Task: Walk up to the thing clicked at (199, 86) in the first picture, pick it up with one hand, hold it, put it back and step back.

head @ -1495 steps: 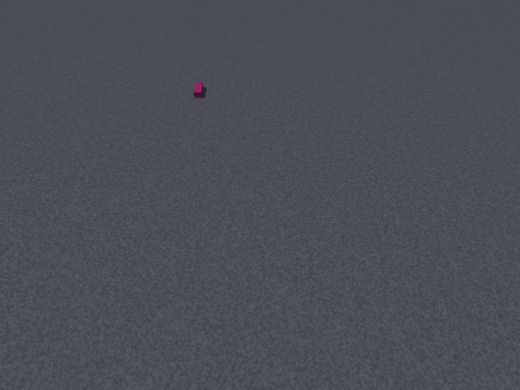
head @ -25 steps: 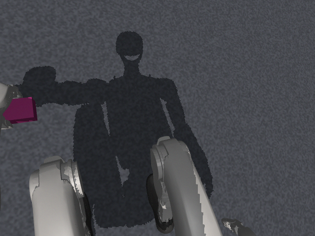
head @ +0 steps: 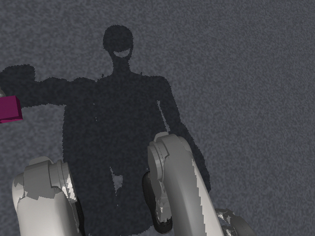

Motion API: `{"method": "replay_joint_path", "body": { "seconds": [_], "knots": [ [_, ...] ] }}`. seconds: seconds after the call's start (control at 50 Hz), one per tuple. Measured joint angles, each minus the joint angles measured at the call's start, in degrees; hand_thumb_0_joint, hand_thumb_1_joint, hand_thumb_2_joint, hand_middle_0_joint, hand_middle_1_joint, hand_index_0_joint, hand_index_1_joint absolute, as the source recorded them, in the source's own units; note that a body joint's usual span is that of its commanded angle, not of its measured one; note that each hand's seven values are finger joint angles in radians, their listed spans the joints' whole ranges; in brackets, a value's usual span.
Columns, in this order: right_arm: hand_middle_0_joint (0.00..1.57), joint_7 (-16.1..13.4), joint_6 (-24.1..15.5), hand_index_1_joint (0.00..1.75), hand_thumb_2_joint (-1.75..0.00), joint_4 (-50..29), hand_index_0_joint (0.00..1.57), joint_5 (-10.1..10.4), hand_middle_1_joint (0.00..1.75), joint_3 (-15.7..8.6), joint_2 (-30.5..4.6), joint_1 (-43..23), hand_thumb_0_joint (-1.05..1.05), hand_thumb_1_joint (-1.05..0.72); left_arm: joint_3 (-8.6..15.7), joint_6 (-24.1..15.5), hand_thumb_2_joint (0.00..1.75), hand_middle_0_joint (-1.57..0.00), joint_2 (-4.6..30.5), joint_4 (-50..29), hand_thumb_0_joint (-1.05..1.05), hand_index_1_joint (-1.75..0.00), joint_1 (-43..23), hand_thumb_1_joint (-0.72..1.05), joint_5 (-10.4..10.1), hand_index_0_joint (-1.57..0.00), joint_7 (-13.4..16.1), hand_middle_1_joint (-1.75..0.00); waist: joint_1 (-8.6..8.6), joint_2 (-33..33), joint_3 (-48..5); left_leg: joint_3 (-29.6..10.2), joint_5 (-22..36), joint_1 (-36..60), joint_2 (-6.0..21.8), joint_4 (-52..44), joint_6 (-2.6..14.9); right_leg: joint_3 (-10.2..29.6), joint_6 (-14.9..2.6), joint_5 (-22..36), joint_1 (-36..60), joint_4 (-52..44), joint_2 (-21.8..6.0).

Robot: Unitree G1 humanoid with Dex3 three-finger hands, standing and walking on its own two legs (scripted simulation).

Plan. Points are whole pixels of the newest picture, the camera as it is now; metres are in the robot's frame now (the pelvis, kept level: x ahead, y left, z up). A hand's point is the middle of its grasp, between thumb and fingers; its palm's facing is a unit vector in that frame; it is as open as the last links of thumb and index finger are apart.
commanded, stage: lower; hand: left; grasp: from above
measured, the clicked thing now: out of the picture +0.45 +0.31 -0.22
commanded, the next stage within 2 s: rest in 0.12 s
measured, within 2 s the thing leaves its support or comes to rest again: rests again in 1.04 s
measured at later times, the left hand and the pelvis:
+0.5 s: hand out of the picture +0.45 +0.30 -0.24, palm faces -0.46 -0.10 -0.88, open 8.2 cm; pelvis +0.01 +0.00 -0.03, yaw -2 degrees
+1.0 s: hand (0, 117) +0.45 +0.30 -0.27, palm faces -0.46 -0.11 -0.88, open 8.2 cm; pelvis +0.00 +0.01 -0.04, yaw -5 degrees
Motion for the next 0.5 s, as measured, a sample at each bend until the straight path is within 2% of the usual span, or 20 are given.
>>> {"method": "replay_joint_path", "body": {
  "seconds": [0.18,0.32,0.5],
  "knots": [
    [0.20,0.41,-0.17,0.30,-0.90,-0.29,0.21,-1.17,0.30,0.95,-0.24,-0.52,0.00,-0.91,2.09,-1.78,0.24,-0.91,1.98,-0.15,-0.01,-0.21,1.36,0.25,1.09,-0.93,2.12,-0.23,-0.98,-1.48,2.09,-1.21,-0.54,-1.21,-0.22,2.82,-0.34,-0.72,0.05,-0.31,-0.89,2.22,0.34],
    [0.20,0.92,-0.55,0.30,-0.90,-0.14,0.21,-2.06,0.30,1.39,-0.37,-0.91,0.00,-0.91,2.99,-1.37,0.24,-0.91,2.58,0.12,-0.01,-0.21,2.06,0.25,1.58,-0.94,4.20,-0.23,-1.53,-2.11,2.93,-1.79,-1.01,-2.13,-0.27,4.46,-0.46,-1.01,0.10,-0.59,-1.70,3.53,0.60],
    [0.20,1.98,-1.88,0.30,-0.90,-0.37,0.21,-3.23,0.30,3.18,-0.51,-1.93,0.00,-0.90,3.86,-0.89,0.24,-0.91,4.47,2.57,-0.01,-0.21,1.17,0.25,1.39,-0.93,5.71,-0.23,-2.47,-2.80,4.61,-2.84,-1.64,-2.42,-0.21,6.24,-0.50,-1.64,0.57,-0.73,-1.78,4.55,1.08]
  ]
}}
